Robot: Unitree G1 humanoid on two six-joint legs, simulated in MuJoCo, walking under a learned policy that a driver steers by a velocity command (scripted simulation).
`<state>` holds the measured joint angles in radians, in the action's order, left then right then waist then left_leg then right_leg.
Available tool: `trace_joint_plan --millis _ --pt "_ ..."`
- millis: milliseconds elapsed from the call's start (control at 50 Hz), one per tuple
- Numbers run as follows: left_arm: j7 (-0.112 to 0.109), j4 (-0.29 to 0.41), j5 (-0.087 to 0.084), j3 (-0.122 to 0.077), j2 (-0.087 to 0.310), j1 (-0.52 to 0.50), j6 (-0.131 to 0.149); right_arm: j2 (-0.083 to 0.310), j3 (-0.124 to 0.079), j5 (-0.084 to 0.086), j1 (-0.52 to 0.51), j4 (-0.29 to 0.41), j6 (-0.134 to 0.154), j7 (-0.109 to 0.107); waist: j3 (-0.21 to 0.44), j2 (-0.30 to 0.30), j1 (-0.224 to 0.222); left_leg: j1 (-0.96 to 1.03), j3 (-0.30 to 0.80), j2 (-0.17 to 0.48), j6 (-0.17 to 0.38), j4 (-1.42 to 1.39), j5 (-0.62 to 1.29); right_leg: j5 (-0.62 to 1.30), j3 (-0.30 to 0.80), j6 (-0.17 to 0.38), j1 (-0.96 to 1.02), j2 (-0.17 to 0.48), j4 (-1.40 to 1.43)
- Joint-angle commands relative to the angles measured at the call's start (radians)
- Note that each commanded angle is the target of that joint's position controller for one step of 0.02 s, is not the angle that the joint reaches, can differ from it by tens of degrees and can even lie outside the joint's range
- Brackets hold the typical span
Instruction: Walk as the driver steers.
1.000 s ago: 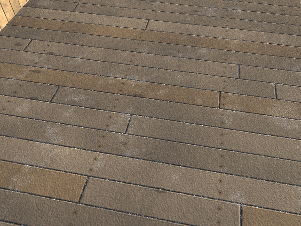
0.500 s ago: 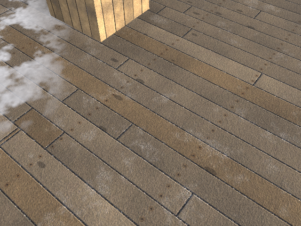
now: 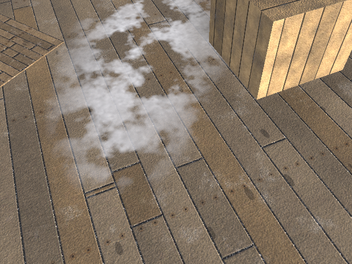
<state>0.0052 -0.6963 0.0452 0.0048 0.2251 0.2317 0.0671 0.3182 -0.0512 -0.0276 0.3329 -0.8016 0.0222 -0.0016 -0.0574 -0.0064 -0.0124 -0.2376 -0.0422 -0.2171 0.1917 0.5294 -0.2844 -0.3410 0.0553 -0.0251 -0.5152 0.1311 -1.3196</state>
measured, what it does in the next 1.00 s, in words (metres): walks ahead, turning right: right foot, then left foot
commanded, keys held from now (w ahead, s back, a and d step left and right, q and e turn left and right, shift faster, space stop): w+e+shift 1.00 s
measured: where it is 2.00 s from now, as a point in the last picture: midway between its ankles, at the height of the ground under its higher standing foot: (343, 142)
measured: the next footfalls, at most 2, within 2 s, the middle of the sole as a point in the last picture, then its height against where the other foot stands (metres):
right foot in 0.28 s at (233, 262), level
left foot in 0.68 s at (209, 160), level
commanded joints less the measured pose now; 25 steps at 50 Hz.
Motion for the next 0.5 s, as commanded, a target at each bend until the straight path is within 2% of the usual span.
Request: trace_joint_plan --millis 20,60,80,120,140,160,180,200,220,240,260,280,300,320,340,360,380,400,420,440,460,500 --pt "0.019 0.038 -0.004 -0.027 0.122 0.045 -0.029 0.093 -0.019 0.009 0.001 0.051 0.075 -0.001 -0.025 0.071 -0.025 -0.011 0.317 0.333 0.111 -0.374 0.264 0.049 -0.032 0.002 -0.124 0.060 0.156" --pt "0.030 0.071 -0.024 -0.018 0.104 -0.081 -0.028 0.093 -0.020 0.011 0.033 0.031 0.092 0.016 -0.075 0.041 0.017 -0.009 0.178 0.275 0.042 -0.422 0.387 0.233 -0.067 0.037 -0.145 0.049 0.342" --pt "0.036 0.074 -0.032 -0.015 0.095 -0.104 -0.024 0.091 -0.018 0.011 0.025 0.030 0.099 0.021 -0.074 0.028 0.023 -0.006 0.112 0.249 0.011 -0.435 0.440 0.331 -0.078 0.057 -0.110 0.028 0.435" --pt "0.051 0.081 -0.047 -0.012 0.081 -0.171 -0.016 0.086 -0.011 0.021 0.077 0.008 0.116 0.022 -0.072 0.028 0.062 0.034 0.041 0.267 -0.041 -0.500 0.590 0.498 -0.132 0.096 -0.037 -0.026 0.576" --pt "0.054 0.082 -0.051 -0.012 0.080 -0.188 -0.013 0.094 -0.010 0.022 0.092 -0.004 0.122 0.018 -0.077 0.015 0.067 0.084 0.020 0.287 -0.060 -0.522 0.650 0.556 -0.140 0.114 -0.025 -0.043 0.624" --pt "0.054 0.058 -0.056 -0.018 0.096 -0.156 -0.016 0.109 -0.010 0.018 0.070 -0.004 0.123 0.013 -0.034 0.008 0.051 0.174 -0.021 0.283 -0.088 -0.504 0.805 0.572 -0.156 0.128 -0.007 -0.091 0.642" --pt "0.056 0.064 -0.049 -0.018 0.098 -0.167 -0.010 0.117 -0.008 0.016 0.089 -0.009 0.127 0.006 -0.040 -0.024 0.049 0.229 -0.043 0.312 -0.110 -0.453 1.003 0.562 -0.180 0.143 -0.004 -0.104 0.674" --pt "0.055 0.056 -0.040 -0.024 0.121 -0.164 -0.009 0.129 -0.010 0.009 0.102 -0.018 0.121 -0.007 -0.016 -0.045 0.040 0.314 -0.057 0.330 -0.133 -0.395 1.204 0.505 -0.213 0.155 0.005 -0.147 0.686" --pt "0.052 0.043 -0.031 -0.032 0.143 -0.133 -0.012 0.146 -0.014 -0.002 0.100 -0.021 0.111 -0.022 0.018 -0.082 0.014 0.369 -0.070 0.347 -0.150 -0.316 1.338 0.446 -0.226 0.167 0.041 -0.182 0.694" --pt "0.049 0.010 -0.029 -0.047 0.181 -0.034 -0.017 0.166 -0.021 -0.020 0.075 -0.014 0.094 -0.037 0.083 -0.110 -0.044 0.400 -0.079 0.366 -0.163 -0.173 1.443 0.367 -0.235 0.178 0.137 -0.230 0.687" --pt "0.046 -0.050 -0.029 -0.067 0.224 0.163 -0.022 0.183 -0.027 -0.036 0.030 -0.001 0.075 -0.049 0.164 -0.117 -0.142 0.371 -0.087 0.378 -0.171 0.076 1.524 0.300 -0.227 0.198 0.305 -0.266 0.671" --pt "0.037 -0.119 -0.029 -0.092 0.260 0.407 -0.026 0.211 -0.035 -0.035 -0.068 0.028 0.061 -0.054 0.222 -0.090 -0.286 0.218 -0.104 0.353 -0.176 0.456 1.416 0.262 -0.150 0.249 0.532 -0.229 0.739" --pt "0.022 -0.156 -0.031 -0.113 0.307 0.480 -0.040 0.103 -0.008 -0.039 -0.108 0.051 0.075 -0.038 0.220 0.095 -0.269 -0.115 -0.082 0.204 -0.167 0.904 0.391 0.189 -0.002 0.304 0.753 -0.116 0.654" --pt "0.018 -0.123 -0.016 -0.130 0.380 0.339 -0.048 0.014 0.020 0.006 -0.007 0.132 0.095 -0.015 0.321 0.366 -0.089 -0.581 0.052 0.075 -0.223 1.222 -0.249 0.035 0.619 0.521 0.991 0.114 0.831" --pt "0.016 -0.072 -0.028 -0.128 0.315 0.272 -0.049 0.064 0.035 -0.009 -0.078 0.156 0.117 -0.013 0.310 0.111 -0.129 -0.640 0.170 0.147 -0.186 1.160 -0.123 -0.077 0.760 0.500 0.919 0.134 1.017" --pt "0.011 -0.082 -0.034 -0.116 0.262 0.237 -0.048 0.084 0.038 -0.013 -0.128 0.167 0.128 -0.003 0.184 -0.025 -0.083 -0.609 0.185 0.209 -0.171 1.033 -0.028 -0.130 0.674 0.445 0.742 0.116 1.069" --pt "0.010 -0.093 -0.033 -0.108 0.225 0.209 -0.045 0.076 0.044 -0.022 -0.132 0.169 0.127 0.000 0.087 -0.099 -0.027 -0.547 0.160 0.250 -0.169 0.922 -0.005 -0.062 0.589 0.402 0.556 0.079 1.097" --pt "0.004 -0.095 -0.034 -0.103 0.220 0.194 -0.034 0.066 0.049 -0.041 -0.145 0.181 0.108 0.003 0.036 -0.107 0.007 -0.498 0.156 0.271 -0.186 0.872 -0.031 -0.004 0.517 0.384 0.421 0.032 1.104" --pt "0.001 -0.097 -0.035 -0.094 0.205 0.176 -0.024 0.053 0.056 -0.053 -0.130 0.184 0.080 0.006 -0.002 -0.098 0.045 -0.452 0.143 0.293 -0.204 0.807 -0.042 0.019 0.449 0.371 0.303 -0.016 1.126" --pt "0.005 -0.091 -0.038 -0.093 0.212 0.166 -0.012 0.045 0.063 -0.055 -0.132 0.195 0.058 0.008 -0.021 -0.069 0.061 -0.414 0.123 0.310 -0.219 0.721 -0.062 0.030 0.395 0.368 0.211 -0.053 1.144" --pt "0.008 -0.085 -0.040 -0.098 0.229 0.156 -0.001 0.041 0.069 -0.054 -0.178 0.220 0.047 0.012 -0.045 -0.048 0.059 -0.381 0.092 0.319 -0.231 0.619 -0.041 0.074 0.347 0.367 0.130 -0.084 1.171" --pt "0.008 -0.075 -0.041 -0.106 0.240 0.152 0.010 0.029 0.081 -0.032 -0.303 0.273 0.048 0.024 -0.076 -0.006 0.026 -0.303 0.050 0.319 -0.253 0.390 0.127 0.172 0.296 0.347 0.037 -0.129 1.205"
